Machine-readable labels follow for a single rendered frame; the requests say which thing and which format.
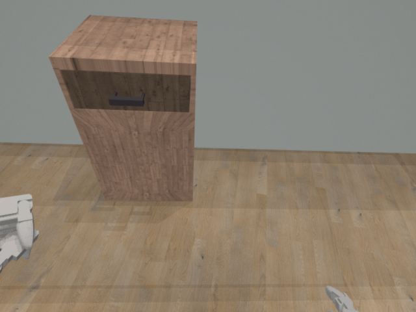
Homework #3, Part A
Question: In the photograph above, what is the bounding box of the robot left hand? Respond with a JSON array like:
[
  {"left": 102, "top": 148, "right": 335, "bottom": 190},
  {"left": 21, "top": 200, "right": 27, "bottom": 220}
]
[{"left": 0, "top": 194, "right": 39, "bottom": 273}]

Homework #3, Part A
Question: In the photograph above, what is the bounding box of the robot right hand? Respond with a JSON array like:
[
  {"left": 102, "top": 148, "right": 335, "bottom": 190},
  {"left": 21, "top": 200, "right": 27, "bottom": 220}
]
[{"left": 326, "top": 285, "right": 359, "bottom": 312}]

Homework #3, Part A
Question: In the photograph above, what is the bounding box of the handle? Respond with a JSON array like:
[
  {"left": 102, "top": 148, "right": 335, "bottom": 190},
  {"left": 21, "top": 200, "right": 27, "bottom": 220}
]
[{"left": 109, "top": 92, "right": 145, "bottom": 107}]

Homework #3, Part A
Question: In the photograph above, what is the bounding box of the drawer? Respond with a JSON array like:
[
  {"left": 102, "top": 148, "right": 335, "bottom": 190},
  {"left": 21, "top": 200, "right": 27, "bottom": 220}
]
[{"left": 61, "top": 70, "right": 190, "bottom": 112}]

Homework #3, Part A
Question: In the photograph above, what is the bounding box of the cabinet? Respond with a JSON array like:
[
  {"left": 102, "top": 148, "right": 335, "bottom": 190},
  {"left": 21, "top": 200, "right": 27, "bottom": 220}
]
[{"left": 49, "top": 15, "right": 198, "bottom": 202}]

